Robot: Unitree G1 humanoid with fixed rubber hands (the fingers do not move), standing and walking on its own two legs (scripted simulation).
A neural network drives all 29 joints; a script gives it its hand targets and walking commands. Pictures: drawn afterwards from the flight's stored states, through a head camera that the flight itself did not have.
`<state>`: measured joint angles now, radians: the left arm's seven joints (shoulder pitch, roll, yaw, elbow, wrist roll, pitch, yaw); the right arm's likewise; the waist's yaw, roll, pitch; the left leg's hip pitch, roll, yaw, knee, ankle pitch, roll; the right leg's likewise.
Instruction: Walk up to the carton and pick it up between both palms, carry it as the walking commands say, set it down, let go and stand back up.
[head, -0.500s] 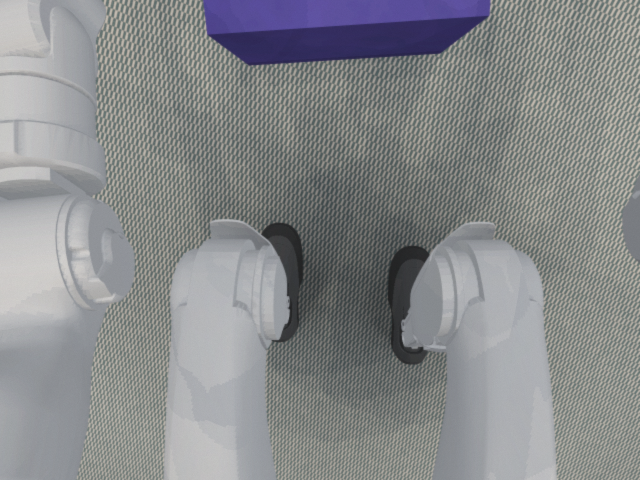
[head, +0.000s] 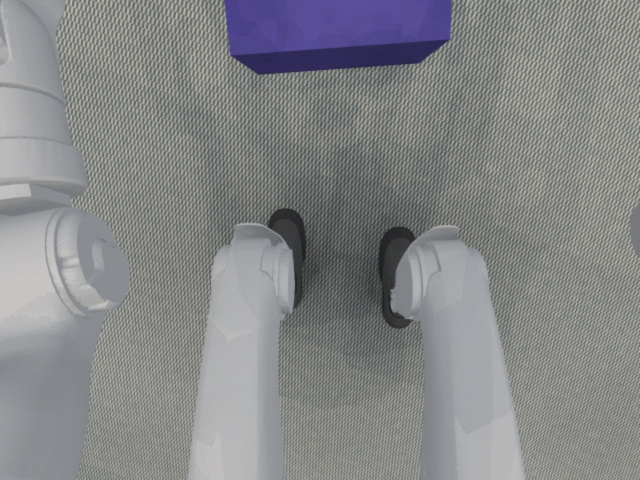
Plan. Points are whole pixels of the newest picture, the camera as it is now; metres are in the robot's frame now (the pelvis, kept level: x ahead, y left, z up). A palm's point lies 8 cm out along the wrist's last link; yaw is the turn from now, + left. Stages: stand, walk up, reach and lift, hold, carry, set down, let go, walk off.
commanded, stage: set down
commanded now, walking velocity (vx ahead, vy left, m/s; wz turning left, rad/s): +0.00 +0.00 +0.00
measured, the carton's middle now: out of the picture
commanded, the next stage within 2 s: let go in 0.50 s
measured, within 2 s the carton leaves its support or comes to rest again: neither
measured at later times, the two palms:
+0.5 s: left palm out of the picture +0.56 +0.24 +0.05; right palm out of the picture +0.60 -0.23 +0.06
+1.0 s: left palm out of the picture +0.41 +0.26 +0.08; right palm out of the picture +0.45 -0.21 +0.07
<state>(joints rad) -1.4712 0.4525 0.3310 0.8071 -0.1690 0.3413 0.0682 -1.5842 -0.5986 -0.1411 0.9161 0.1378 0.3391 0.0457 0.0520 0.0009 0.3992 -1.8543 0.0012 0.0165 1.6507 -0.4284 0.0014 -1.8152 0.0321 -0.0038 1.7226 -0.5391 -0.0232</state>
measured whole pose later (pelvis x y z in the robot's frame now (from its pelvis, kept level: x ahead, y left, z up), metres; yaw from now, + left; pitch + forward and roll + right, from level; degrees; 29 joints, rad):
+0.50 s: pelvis +0.01 +0.00 +0.13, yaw +0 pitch +36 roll +1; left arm -1.36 0.37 0.33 0.91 -0.10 0.31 0.04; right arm -1.48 -0.57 -0.19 1.08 0.11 0.30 0.11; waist 0.06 -0.01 0.22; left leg -1.46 0.00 0.01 1.07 -0.24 -0.01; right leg -1.44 0.03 0.01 1.14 -0.34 -0.02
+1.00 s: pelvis +0.06 +0.01 +0.20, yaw -1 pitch +23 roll +0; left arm -0.49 0.34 0.15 0.33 -0.08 0.21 -0.07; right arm -0.56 -0.36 -0.14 0.39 0.06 0.21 -0.02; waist 0.06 0.00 0.37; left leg -0.97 -0.01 0.01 0.81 -0.22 0.01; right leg -0.93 0.03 0.03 0.83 -0.31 -0.01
